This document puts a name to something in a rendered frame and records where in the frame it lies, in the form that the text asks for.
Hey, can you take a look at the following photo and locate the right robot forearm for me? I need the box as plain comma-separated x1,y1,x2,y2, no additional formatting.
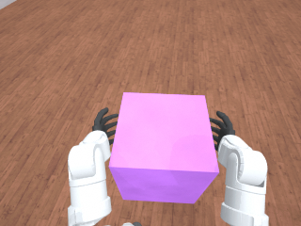
217,135,269,226

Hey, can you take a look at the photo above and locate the carton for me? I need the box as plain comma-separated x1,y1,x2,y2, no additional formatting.
108,92,219,204

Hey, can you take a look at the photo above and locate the right robot hand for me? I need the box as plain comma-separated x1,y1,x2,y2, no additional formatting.
209,111,235,151

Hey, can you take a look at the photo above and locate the left robot hand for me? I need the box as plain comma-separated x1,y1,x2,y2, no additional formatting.
92,107,119,145

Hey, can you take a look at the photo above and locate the left robot forearm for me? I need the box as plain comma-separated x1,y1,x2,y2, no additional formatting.
68,130,112,226

